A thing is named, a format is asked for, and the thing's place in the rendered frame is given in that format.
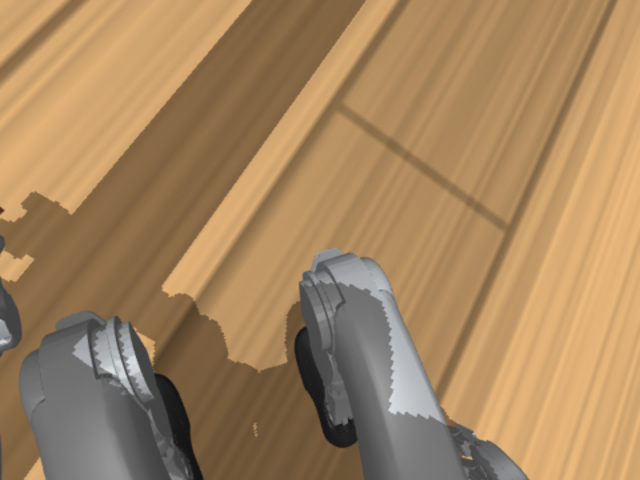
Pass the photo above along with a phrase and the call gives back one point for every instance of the right robot foot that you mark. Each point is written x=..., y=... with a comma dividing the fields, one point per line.
x=341, y=436

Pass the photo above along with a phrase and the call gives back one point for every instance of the left robot foot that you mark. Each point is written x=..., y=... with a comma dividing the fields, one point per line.
x=179, y=423

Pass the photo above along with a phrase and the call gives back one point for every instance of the right robot hand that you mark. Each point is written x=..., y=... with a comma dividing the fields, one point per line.
x=489, y=461

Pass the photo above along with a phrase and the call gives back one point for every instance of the left robot arm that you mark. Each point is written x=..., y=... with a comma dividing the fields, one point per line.
x=10, y=325

